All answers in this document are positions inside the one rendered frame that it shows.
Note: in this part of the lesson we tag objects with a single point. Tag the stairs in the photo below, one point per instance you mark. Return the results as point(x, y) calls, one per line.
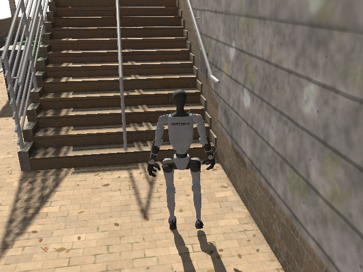
point(80, 122)

